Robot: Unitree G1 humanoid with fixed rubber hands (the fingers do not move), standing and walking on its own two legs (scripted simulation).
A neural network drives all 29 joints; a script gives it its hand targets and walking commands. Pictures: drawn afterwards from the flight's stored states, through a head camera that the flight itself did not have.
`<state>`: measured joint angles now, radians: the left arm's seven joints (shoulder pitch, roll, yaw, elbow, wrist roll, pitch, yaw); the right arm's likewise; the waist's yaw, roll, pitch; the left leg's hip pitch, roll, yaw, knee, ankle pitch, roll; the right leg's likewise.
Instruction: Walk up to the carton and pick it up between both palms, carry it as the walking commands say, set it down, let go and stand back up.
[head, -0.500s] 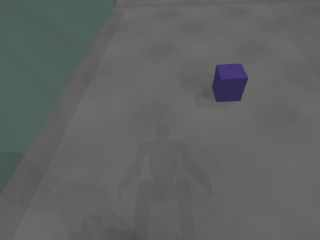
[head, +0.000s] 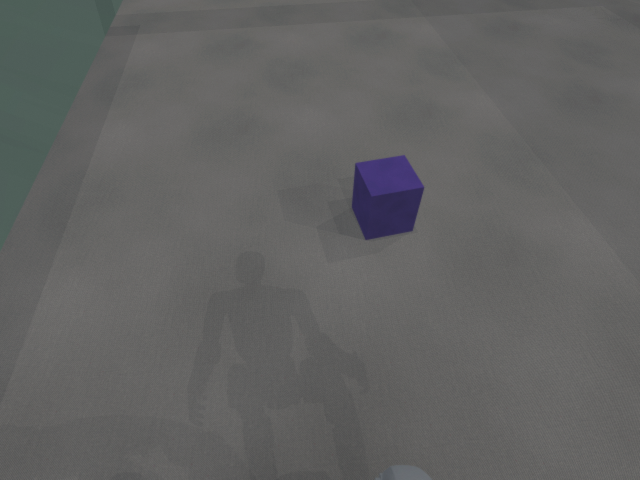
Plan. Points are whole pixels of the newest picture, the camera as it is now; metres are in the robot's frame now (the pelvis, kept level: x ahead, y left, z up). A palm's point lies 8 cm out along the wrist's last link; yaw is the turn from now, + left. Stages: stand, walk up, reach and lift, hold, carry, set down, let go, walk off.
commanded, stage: walk up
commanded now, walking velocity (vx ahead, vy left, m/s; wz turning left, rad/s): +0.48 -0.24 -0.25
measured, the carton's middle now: (384, 198) +1.24 -0.27 -0.65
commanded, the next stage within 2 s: none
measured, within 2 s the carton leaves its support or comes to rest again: neither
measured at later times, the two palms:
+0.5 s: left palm (252, 373) +0.30 +0.12 -0.10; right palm (574, 384) +0.28 -0.38 -0.14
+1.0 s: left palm (258, 263) +0.53 +0.13 -0.14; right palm (493, 238) +0.58 -0.35 -0.13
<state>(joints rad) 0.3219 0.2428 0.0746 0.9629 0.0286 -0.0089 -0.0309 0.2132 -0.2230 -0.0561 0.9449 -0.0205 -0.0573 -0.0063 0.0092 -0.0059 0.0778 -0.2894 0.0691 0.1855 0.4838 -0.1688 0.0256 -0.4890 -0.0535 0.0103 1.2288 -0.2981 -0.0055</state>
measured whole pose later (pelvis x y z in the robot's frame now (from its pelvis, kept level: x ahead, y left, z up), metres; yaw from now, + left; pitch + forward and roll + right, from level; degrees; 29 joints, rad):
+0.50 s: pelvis +0.25 -0.13 +0.01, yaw -4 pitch +1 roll +3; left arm 0.27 0.19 0.06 0.98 0.02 -0.08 -0.02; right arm 0.24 -0.24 -0.06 0.95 -0.04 -0.03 0.04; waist 0.02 0.03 0.04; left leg -0.52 0.11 0.09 1.12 -0.26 -0.02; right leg -0.19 -0.06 -0.12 0.42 -0.25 -0.04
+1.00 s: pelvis +0.54 -0.10 +0.00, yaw -5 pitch -1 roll +0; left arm 0.34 0.17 0.05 1.06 0.02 -0.05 0.01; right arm 0.20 -0.20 -0.05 0.98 -0.03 -0.07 0.02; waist 0.01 0.01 0.08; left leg -0.29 0.03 0.18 0.52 -0.21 0.06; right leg -0.42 -0.08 -0.01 1.21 -0.34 0.00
